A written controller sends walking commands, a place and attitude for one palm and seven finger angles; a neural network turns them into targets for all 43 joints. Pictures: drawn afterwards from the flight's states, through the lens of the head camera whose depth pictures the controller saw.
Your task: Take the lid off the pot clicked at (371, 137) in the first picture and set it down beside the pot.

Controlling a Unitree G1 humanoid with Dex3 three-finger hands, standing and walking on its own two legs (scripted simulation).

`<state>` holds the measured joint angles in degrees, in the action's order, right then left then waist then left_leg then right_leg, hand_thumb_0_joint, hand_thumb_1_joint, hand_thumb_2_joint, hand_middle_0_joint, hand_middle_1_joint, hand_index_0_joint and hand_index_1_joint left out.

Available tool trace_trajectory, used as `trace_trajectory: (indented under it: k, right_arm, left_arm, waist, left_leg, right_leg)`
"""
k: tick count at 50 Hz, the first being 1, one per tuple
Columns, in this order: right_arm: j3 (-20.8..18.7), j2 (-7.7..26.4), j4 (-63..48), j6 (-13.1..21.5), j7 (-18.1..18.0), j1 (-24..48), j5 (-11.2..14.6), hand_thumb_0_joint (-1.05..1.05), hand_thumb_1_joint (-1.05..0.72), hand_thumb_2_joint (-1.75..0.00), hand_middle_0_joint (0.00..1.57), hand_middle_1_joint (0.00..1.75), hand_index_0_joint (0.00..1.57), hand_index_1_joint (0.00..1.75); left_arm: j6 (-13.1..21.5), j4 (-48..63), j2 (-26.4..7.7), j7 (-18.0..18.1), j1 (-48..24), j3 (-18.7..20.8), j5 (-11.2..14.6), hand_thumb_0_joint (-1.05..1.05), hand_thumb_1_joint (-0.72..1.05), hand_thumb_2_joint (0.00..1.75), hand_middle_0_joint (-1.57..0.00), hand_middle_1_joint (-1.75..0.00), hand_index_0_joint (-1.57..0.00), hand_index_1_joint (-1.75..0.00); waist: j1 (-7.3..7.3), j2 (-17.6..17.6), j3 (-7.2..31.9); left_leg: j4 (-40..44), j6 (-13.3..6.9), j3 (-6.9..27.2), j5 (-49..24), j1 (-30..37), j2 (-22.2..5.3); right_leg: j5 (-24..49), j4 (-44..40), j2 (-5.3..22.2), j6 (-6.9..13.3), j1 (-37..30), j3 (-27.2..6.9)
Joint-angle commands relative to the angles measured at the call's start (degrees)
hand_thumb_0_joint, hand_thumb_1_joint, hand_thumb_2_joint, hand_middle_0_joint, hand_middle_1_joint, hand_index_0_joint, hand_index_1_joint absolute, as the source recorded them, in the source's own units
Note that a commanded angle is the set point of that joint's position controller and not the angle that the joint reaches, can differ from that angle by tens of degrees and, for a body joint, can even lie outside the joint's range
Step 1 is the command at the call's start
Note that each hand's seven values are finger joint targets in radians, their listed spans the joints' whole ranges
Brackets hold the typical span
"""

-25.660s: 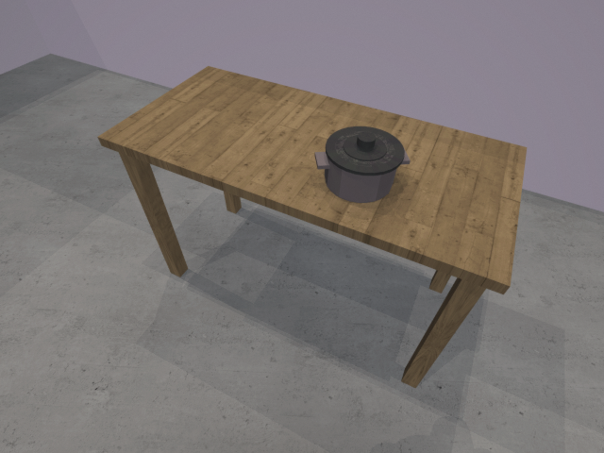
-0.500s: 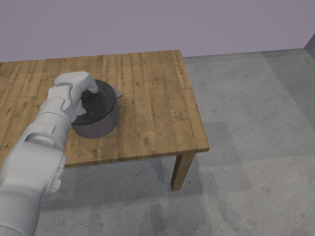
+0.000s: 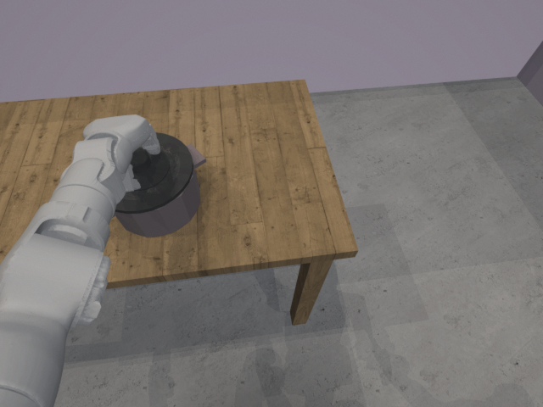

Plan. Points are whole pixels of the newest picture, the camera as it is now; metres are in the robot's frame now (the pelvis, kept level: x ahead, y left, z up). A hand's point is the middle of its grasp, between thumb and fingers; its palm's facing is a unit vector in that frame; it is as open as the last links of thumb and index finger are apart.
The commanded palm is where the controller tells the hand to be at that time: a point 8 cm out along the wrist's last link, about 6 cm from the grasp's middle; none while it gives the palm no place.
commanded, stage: close the fingers and squeeze the knob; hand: left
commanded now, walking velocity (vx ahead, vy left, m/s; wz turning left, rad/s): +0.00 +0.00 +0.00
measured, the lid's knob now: (137, 160) +0.53 +0.18 +0.02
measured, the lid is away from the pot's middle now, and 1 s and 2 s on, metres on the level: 0.01 0.01 0.01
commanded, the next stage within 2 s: lift the lid straight up in 1.90 s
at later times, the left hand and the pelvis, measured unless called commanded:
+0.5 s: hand (131, 171) +0.49 +0.18 +0.05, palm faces -0.42 -0.05 -0.91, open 9.3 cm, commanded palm +0.50 +0.17 +0.10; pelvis +0.00 +0.00 +0.00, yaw +0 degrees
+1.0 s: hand (133, 166) +0.50 +0.18 +0.05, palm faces -0.42 -0.06 -0.90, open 7.0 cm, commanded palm +0.51 +0.18 +0.10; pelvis +0.01 +0.00 +0.00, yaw +0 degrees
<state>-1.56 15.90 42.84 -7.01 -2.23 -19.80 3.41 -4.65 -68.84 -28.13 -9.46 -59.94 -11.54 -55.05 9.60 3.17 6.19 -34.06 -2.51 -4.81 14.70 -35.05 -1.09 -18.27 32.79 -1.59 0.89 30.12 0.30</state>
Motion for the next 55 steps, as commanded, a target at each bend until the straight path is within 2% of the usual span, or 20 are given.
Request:
trace_trajectory:
  k: [1,3,4,7,10,12,16,18,20,22,27,30,32,38,40,45,47,50,52,55]
  right_arm:
    - [-2.81,9.65,-3.19,0.79,-0.79,-6.00,-0.16,0.00,-0.90,-0.90,0.20,0.30,0.20,0.30]
    - [-3.08,9.43,-3.07,0.78,-0.59,-5.98,-0.45,0.00,-0.90,-0.90,0.20,0.30,0.20,0.30]
    - [-2.91,9.55,-3.21,0.79,-0.64,-6.07,-0.36,0.00,-0.90,-0.90,0.20,0.30,0.20,0.30]
    - [-2.84,9.43,-3.67,0.81,-0.85,-5.53,-0.23,0.00,-0.90,-0.90,0.20,0.30,0.20,0.30]
    - [-2.87,9.53,-3.02,0.70,-0.57,-5.61,-0.06,0.00,-0.90,-0.90,0.20,0.30,0.20,0.30]
    - [-2.98,9.38,-3.50,1.02,-0.78,-5.52,-0.28,0.00,-0.90,-0.90,0.20,0.30,0.20,0.30]
    - [-2.54,9.55,-3.42,0.97,-0.91,-5.63,-0.12,0.00,-0.90,-0.90,0.20,0.30,0.20,0.30]
    - [-2.84,9.23,-3.52,1.19,-0.87,-5.47,-0.30,0.00,-0.90,-0.90,0.20,0.30,0.20,0.30]
    - [-2.95,9.39,-3.59,1.17,-0.79,-5.80,-0.30,0.00,-0.90,-0.90,0.20,0.30,0.20,0.30]
    - [-2.97,9.06,-3.44,1.20,-0.49,-5.38,-0.16,0.00,-0.90,-0.90,0.20,0.30,0.20,0.30]
    - [-3.23,8.89,-3.52,1.26,-0.56,-5.44,-0.46,0.00,-0.90,-0.90,0.20,0.30,0.20,0.30]
    - [-2.81,9.29,-2.87,0.91,-0.49,-5.50,-0.21,0.00,-0.90,-0.90,0.20,0.30,0.20,0.30]
    - [-2.98,9.27,-3.21,1.32,-0.67,-5.29,-0.33,0.00,-0.90,-0.90,0.20,0.30,0.20,0.30]
    - [-2.81,9.45,-2.77,1.27,-0.67,-5.73,-0.27,0.00,-0.90,-0.90,0.20,0.30,0.20,0.30]
    - [-2.65,9.65,-2.94,1.36,-0.85,-6.03,-0.19,0.00,-0.90,-0.90,0.20,0.30,0.20,0.30]
    - [-2.73,9.36,-3.41,1.31,-0.90,-6.02,-0.20,0.00,-0.90,-0.90,0.20,0.30,0.20,0.30]
    - [-2.73,9.39,-3.52,1.32,-1.00,-6.02,-0.18,0.00,-0.90,-0.90,0.20,0.30,0.20,0.30]
    - [-2.74,9.40,-3.47,1.07,-0.80,-6.12,-0.21,0.00,-0.90,-0.90,0.20,0.30,0.20,0.30]
    - [-2.61,9.63,-3.54,1.14,-1.12,-6.25,-0.07,0.00,-0.90,-0.90,0.20,0.30,0.20,0.30]
    - [-2.71,9.70,-3.25,0.95,-0.93,-6.52,-0.11,0.00,-0.90,-0.90,0.20,0.30,0.20,0.30]
  left_arm:
    - [0.50,9.18,-11.50,2.15,-27.07,2.89,-0.23,0.00,-0.25,1.30,-0.81,-0.08,-0.81,-0.08]
    - [0.70,10.16,-10.57,2.14,-26.55,2.74,0.11,0.00,-0.25,1.30,-0.81,-0.08,-0.81,-0.08]
    - [0.57,8.59,-11.26,2.31,-25.60,3.12,-0.31,0.00,-0.05,0.85,-0.42,-0.85,-0.42,-0.85]
    - [0.76,11.05,-13.30,2.58,-26.86,4.64,-0.29,0.00,-0.02,0.87,-0.43,-0.89,-0.43,-0.89]
    - [-0.20,9.15,-9.88,2.83,-27.25,1.64,-0.18,0.00,0.00,0.87,-0.44,-0.93,-0.44,-0.93]
    - [0.71,13.22,-12.73,3.04,-29.72,4.24,-0.15,0.00,0.01,0.88,-0.45,-0.95,-0.45,-0.95]
    - [-0.10,9.75,-13.91,3.66,-27.49,4.53,-0.85,0.00,0.05,0.88,-0.47,-0.99,-0.47,-0.99]
    - [0.25,12.15,-11.35,3.69,-29.27,2.74,-0.80,0.00,0.07,0.88,-0.48,-1.01,-0.48,-1.01]
    - [0.08,11.31,-13.67,4.03,-27.31,5.02,-1.09,0.00,0.09,0.88,-0.49,-1.02,-0.49,-1.02]
    - [-0.23,11.01,-9.05,3.45,-27.21,2.04,0.18,0.00,0.11,0.88,-0.50,-1.04,-0.50,-1.04]
    - [0.63,13.99,-10.41,3.66,-28.65,3.37,-0.59,0.00,0.16,0.86,-0.53,-1.07,-0.53,-1.07]
    - [-0.70,8.69,-9.69,4.03,-26.69,2.11,-0.22,0.00,0.19,0.85,-0.56,-1.08,-0.56,-1.08]
    - [-0.14,12.32,-11.35,4.18,-29.29,3.89,-0.21,0.00,0.21,0.84,-0.57,-1.09,-0.57,-1.09]
    - [-0.97,9.43,-9.59,3.48,-28.16,1.81,0.11,0.00,0.28,0.80,-0.62,-1.10,-0.62,-1.10]
    - [-0.95,8.94,-13.73,3.54,-27.72,4.67,-0.48,0.00,0.31,0.78,-0.64,-1.10,-0.64,-1.10]
    - [-0.48,9.36,-11.92,2.67,-26.49,3.11,-0.56,0.00,0.38,0.72,-0.69,-1.10,-0.69,-1.10]
    - [0.20,10.72,-13.85,2.55,-26.94,4.92,-0.69,0.00,0.41,0.70,-0.71,-1.10,-0.71,-1.10]
    - [-0.23,9.02,-12.23,2.68,-25.64,3.41,-0.47,0.00,0.45,0.65,-0.74,-1.09,-0.74,-1.09]
    - [0.23,8.21,-15.31,2.68,-24.83,5.96,-0.64,0.00,0.48,0.62,-0.76,-1.09,-0.76,-1.09]
    - [-0.24,9.40,-13.84,2.74,-27.04,4.27,-0.90,0.00,0.53,0.56,-0.79,-1.08,-0.79,-1.08]
  waist:
    - [1.07,-1.54,21.90]
    - [0.57,0.68,22.79]
    - [0.86,-0.74,21.86]
    - [0.41,-1.05,24.32]
    - [1.21,-0.78,20.36]
    - [0.52,0.78,24.88]
    - [0.63,-1.04,22.20]
    - [0.84,1.25,24.70]
    - [0.26,0.08,25.11]
    - [0.60,0.48,23.36]
    - [0.37,1.12,26.24]
    - [1.04,-1.15,20.96]
    - [0.61,-0.26,24.10]
    - [1.30,-0.38,22.49]
    - [0.74,-1.36,23.51]
    - [0.67,0.73,23.70]
    - [0.41,0.63,24.82]
    - [0.64,-0.10,22.83]
    - [0.35,-2.17,23.10]
    - [0.60,-0.21,22.96]
  left_leg:
    - [-0.66,-2.10,3.27,-19.40,22.51,1.19]
    - [-0.92,-1.92,3.24,-21.25,24.30,1.03]
    - [-0.85,-1.96,3.35,-20.36,23.55,1.18]
    - [-0.78,-2.13,3.16,-21.01,23.38,1.18]
    - [-0.44,-1.90,3.35,-18.38,23.17,0.78]
    - [-0.65,-2.05,3.58,-21.02,25.53,0.91]
    - [-0.31,-1.92,3.37,-18.72,22.81,0.91]
    - [-0.74,-1.93,3.26,-20.84,25.24,1.08]
    - [-0.80,-1.83,3.68,-21.72,25.57,0.97]
    - [-0.74,-1.77,3.49,-22.64,25.01,0.77]
    - [-1.23,-1.88,4.05,-25.89,27.78,0.86]
    - [-0.61,-1.81,3.50,-20.22,23.54,0.93]
    - [-0.52,-1.99,3.60,-21.30,25.10,0.89]
    - [-0.81,-2.01,3.18,-20.86,23.83,1.02]
    - [-0.96,-2.10,3.16,-20.31,23.01,1.28]
    - [-1.38,-1.99,2.86,-21.89,23.64,1.29]
    - [-1.64,-2.02,3.08,-24.39,24.36,1.13]
    - [-1.50,-2.03,2.78,-22.57,23.11,1.28]
    - [-1.71,-2.21,2.63,-22.77,21.59,1.37]
    - [-1.50,-2.03,2.78,-22.03,22.57,1.17]
  right_leg:
    - [21.56,-3.71,-1.68,0.65,-0.67,0.61]
    - [22.31,-3.53,-1.58,0.83,-0.65,0.72]
    - [21.40,-3.63,-1.78,0.74,0.03,0.80]
    - [23.36,-3.57,-1.50,0.80,-2.28,0.24]
    - [19.52,-3.93,-1.65,0.67,0.81,0.92]
    - [21.75,-3.67,-1.62,0.94,-0.78,0.49]
    - [20.58,-3.61,-1.61,0.68,-0.81,0.66]
    - [22.28,-3.54,-1.64,0.81,-0.86,0.46]
    - [22.46,-3.32,-1.75,0.84,-1.22,0.77]
    - [22.83,-3.51,-1.54,0.92,-0.67,0.78]
    - [24.39,-3.33,-1.80,1.00,-0.57,0.71]
    - [21.25,-3.60,-1.75,0.74,0.10,1.01]
    - [22.37,-3.57,-1.65,0.91,-0.94,0.63]
    - [23.19,-3.55,-1.51,0.63,-1.19,0.61]
    - [23.68,-3.43,-1.55,0.59,-2.55,0.37]
    - [24.79,-3.24,-1.49,0.71,-2.39,0.43]
    - [26.45,-2.99,-1.55,0.82,-2.41,0.28]
    - [25.46,-3.28,-1.66,0.66,-2.24,0.52]
    - [26.70,-3.23,-1.57,0.65,-3.29,0.09]
    - [25.23,-3.02,-1.62,0.69,-2.12,0.51]
